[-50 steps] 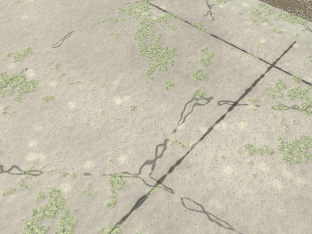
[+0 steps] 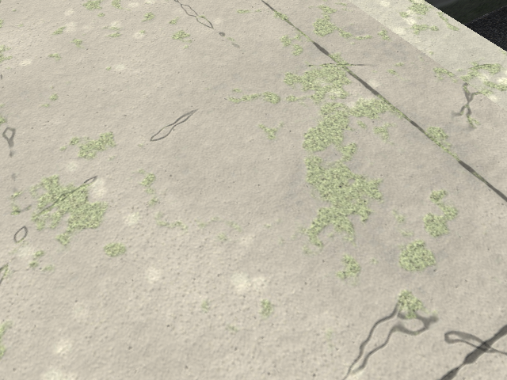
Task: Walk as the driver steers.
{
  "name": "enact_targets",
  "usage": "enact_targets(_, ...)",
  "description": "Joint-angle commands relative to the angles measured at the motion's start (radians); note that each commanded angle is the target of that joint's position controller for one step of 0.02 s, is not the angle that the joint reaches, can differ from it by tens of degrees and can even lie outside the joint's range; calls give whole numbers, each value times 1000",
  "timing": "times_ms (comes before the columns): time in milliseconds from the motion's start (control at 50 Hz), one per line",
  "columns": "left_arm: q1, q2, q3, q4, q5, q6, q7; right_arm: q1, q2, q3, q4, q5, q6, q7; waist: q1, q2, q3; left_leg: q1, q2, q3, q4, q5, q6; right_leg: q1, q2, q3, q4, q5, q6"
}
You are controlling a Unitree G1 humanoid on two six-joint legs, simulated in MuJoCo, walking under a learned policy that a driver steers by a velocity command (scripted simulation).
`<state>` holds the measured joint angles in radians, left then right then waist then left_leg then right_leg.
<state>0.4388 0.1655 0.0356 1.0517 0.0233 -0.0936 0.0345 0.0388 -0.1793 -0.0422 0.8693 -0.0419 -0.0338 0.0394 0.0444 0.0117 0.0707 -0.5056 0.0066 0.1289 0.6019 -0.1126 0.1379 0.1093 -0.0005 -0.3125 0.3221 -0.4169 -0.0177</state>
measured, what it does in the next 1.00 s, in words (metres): walks ahead, turning right: left foot, then right foot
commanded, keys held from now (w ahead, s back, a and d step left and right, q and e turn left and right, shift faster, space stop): e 1.00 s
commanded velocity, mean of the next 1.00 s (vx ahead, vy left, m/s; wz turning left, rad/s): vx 0.09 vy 0.00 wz -0.41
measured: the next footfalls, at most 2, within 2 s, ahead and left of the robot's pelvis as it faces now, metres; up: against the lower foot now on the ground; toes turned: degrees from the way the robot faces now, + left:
left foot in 0.02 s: +0.17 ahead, +0.07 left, +0.00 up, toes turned +6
right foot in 0.56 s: +0.14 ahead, -0.12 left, +0.00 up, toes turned -20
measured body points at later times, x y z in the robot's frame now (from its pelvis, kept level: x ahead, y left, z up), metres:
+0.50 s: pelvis +0.11 -0.01 +0.01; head +0.13 -0.02 +0.46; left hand +0.23 +0.22 -0.13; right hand +0.13 -0.27 -0.14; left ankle +0.13 +0.07 -0.73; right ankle +0.12 -0.11 -0.71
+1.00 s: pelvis +0.11 -0.02 +0.01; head +0.14 -0.04 +0.46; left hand +0.32 +0.18 -0.11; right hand +0.09 -0.32 -0.11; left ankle +0.17 +0.10 -0.69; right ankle +0.10 -0.11 -0.73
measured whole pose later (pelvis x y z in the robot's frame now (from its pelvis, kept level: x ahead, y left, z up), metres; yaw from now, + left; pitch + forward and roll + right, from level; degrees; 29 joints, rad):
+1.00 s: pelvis +0.11 -0.02 +0.01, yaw -30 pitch +2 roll +1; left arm 0.23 0.28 0.08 0.78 0.02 0.04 -0.01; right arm 0.15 -0.25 -0.06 0.79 -0.01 0.04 -0.03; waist 0.03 0.00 0.05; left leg -0.41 -0.01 -0.05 0.80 -0.41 -0.03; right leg -0.31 0.12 0.12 0.44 -0.15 -0.08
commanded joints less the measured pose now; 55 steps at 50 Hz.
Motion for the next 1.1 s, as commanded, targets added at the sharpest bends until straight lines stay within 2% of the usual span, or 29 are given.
enact_targets(20,38,146,18,-8,-14,9,0,337,-88,-31,78,-26,-39,-22,-176,-87,-119,390,-42,-23,-189,160,62,-129,-219,82,411,1060,-83)
enact_targets(40,34,93,2,-47,-37,10,-5,452,-191,-53,100,-43,-52,-35,-202,37,-263,676,225,-244,-112,618,121,-346,-139,81,730,489,-55)
enact_targets(60,191,37,-8,-41,-90,21,-10,435,-250,-66,97,0,-46,-40,-119,192,-469,915,509,-580,-108,1040,304,-575,31,204,1061,-253,-21)
enact_targets(80,64,131,21,-47,-63,33,-2,390,-238,-65,72,35,-33,-43,-138,-5,-410,760,434,-429,-148,996,255,-578,-3,354,1043,-155,-23)
enact_targets(100,-12,98,17,-72,-47,32,-4,286,-179,-45,65,37,-35,-45,-109,44,-252,621,396,-326,-211,846,203,-625,-37,352,985,-106,-26)
enact_targets(120,-26,83,18,-62,-28,36,-3,226,-111,-25,61,34,-35,-48,-70,1,-123,471,341,-251,-275,718,131,-605,-65,339,902,-54,-23)
enact_targets(140,-25,84,26,-56,-5,52,-6,194,-82,-14,59,37,-37,-57,-42,14,-71,381,299,-190,-309,646,85,-569,-78,337,845,-8,-19)
enact_targets(160,16,66,27,-44,10,71,-12,181,-81,-12,55,36,-36,-65,-18,28,-64,308,278,-135,-325,635,65,-508,-68,317,843,27,-12)
enact_targets(220,41,43,35,-50,1,99,-21,186,-126,-19,41,28,-49,-70,16,41,-108,279,266,-57,-328,666,74,-496,-42,295,837,93,4)
enact_targets(300,-72,63,43,-109,9,123,-24,190,-117,-15,32,25,-34,-82,1,108,-81,296,251,8,-332,450,67,-583,-68,278,685,170,15)
enact_targets(360,-152,59,36,-154,12,133,-34,218,-139,-22,34,23,-21,-88,-28,109,-84,321,282,17,-327,342,80,-570,-70,250,559,177,12)
enact_targets(440,-198,78,40,-202,12,140,-44,233,-172,-36,28,14,4,-83,-50,102,-89,351,340,4,-285,237,86,-544,-59,222,476,84,-9)
enact_targets(520,-199,78,43,-243,1,130,-50,225,-208,-53,17,12,28,-81,-46,82,-86,358,371,3,-186,153,37,-463,-40,201,315,34,-40)
enact_targets(540,-176,80,43,-244,0,117,-47,231,-214,-59,20,11,34,-80,-26,44,-94,328,350,32,-117,99,-12,-386,-31,211,194,143,-51)
enact_targets(560,-135,141,58,-234,8,101,-40,266,-187,-56,22,8,43,-74,-17,-97,-110,270,271,90,62,-25,-79,-302,-89,342,45,275,-76)
enact_targets(580,-126,292,92,-256,8,90,-28,255,-99,-35,-39,21,46,-66,-37,-360,-101,-3,84,145,308,-462,-165,-191,-364,729,-1,723,-200)
enact_targets(600,-22,312,108,-224,-6,96,-22,151,-121,-33,-67,21,63,-77,45,-258,-127,-71,12,-26,484,-578,-177,-196,-409,771,1,846,-337)
enact_targets(620,-44,272,98,-223,-9,103,-17,147,-131,-35,-68,27,70,-75,13,-158,-105,-99,33,-85,552,-509,-181,-207,-361,689,8,796,-337)
enact_targets(640,-120,236,86,-238,-11,112,-13,148,-128,-36,-62,35,64,-71,-18,-118,-72,-102,44,-113,543,-415,-176,-243,-293,617,-1,701,-295)
enact_targets(660,-194,215,78,-262,-15,119,-10,145,-139,-39,-61,31,55,-71,-44,-112,-66,-106,50,-130,510,-340,-170,-244,-237,573,-4,652,-251)
enact_targets(680,-234,192,70,-281,-21,120,-9,160,-158,-45,-57,15,54,-68,-55,-118,-84,-93,43,-130,510,-294,-168,-235,-208,546,2,684,-236)
enact_targets(700,-236,186,66,-289,-21,118,-14,176,-160,-47,-53,7,56,-65,-58,-102,-117,-76,28,-129,529,-275,-168,-223,-197,538,10,731,-235)
enact_targets(740,-208,210,72,-290,-22,107,-21,187,-144,-44,-61,15,65,-63,-56,-69,-148,-66,21,-141,510,-263,-175,-202,-193,547,15,734,-237)
enact_targets(840,-168,245,78,-295,-11,110,-23,136,-144,-39,-102,22,79,-72,-23,-116,-120,-71,12,-162,358,-281,-189,-211,-185,635,-13,498,-242)
enact_targets(940,-180,269,86,-316,-2,118,-34,109,-148,-32,-138,29,70,-74,-10,-123,-118,10,-14,-174,237,-300,-177,-268,-171,716,-9,388,-242)
enact_targets(1020,-218,275,90,-332,0,126,-45,144,-156,-28,-157,41,56,-79,-23,-139,-134,129,-49,-174,108,-317,-151,-308,-153,785,15,433,-213)
enact_targets(1060,-259,273,91,-341,-8,132,-49,209,-151,-24,-151,46,46,-84,-61,-138,-136,254,-69,-165,-64,-258,-131,-357,-118,799,39,418,-167)
enact_targets(1080,-283,264,88,-347,-18,135,-47,260,-155,-25,-140,42,39,-90,-93,-121,-130,360,-58,-166,-226,-172,-120,-420,-78,783,65,335,-118)
enact_targets(1100,-267,213,75,-360,-26,132,-43,270,-231,-41,-145,27,34,-99,-79,8,-120,440,104,-320,-365,-232,-84,-529,6,703,179,139,-52)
